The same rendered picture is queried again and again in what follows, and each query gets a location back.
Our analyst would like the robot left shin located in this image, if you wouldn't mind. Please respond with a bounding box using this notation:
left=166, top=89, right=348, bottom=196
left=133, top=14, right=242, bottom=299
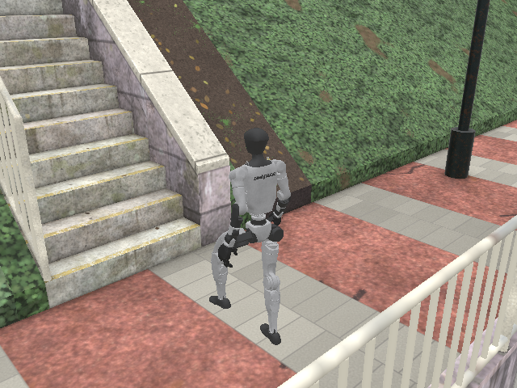
left=211, top=253, right=228, bottom=300

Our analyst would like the left robot forearm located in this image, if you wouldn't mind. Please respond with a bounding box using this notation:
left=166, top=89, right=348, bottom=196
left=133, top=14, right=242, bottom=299
left=223, top=204, right=243, bottom=247

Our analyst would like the robot right hand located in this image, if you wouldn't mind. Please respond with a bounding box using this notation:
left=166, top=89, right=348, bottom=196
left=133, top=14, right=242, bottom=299
left=267, top=212, right=281, bottom=226

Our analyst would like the robot right upper arm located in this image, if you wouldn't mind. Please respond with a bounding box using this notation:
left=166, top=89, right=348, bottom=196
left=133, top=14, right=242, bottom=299
left=271, top=159, right=291, bottom=200

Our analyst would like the right robot forearm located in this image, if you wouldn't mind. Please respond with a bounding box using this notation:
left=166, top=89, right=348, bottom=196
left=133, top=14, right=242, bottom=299
left=273, top=197, right=291, bottom=218

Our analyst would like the robot left upper arm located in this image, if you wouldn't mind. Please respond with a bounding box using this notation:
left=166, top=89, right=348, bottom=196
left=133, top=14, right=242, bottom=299
left=229, top=166, right=248, bottom=215

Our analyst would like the right robot thigh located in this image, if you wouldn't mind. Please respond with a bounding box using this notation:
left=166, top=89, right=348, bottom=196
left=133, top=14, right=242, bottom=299
left=261, top=224, right=284, bottom=291

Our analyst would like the robot left hand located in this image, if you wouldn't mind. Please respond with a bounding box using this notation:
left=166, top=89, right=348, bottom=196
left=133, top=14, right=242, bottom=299
left=218, top=243, right=237, bottom=268

